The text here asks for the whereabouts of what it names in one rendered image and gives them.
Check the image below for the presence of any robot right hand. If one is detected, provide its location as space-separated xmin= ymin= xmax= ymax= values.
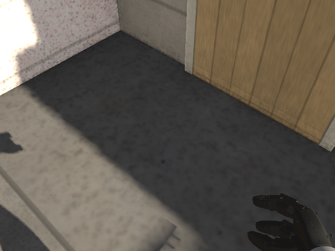
xmin=248 ymin=193 xmax=332 ymax=251

